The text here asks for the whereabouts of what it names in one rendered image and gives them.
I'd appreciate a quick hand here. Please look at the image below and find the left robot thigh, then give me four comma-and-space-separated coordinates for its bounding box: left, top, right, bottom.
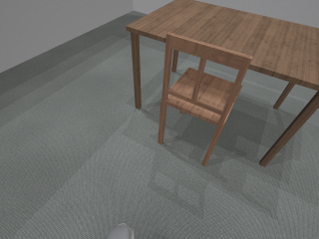
106, 225, 135, 239

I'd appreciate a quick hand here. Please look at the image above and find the table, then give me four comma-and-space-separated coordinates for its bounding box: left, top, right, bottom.
126, 0, 319, 167

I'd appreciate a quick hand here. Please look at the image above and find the chair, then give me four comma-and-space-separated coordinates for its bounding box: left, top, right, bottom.
158, 32, 253, 166

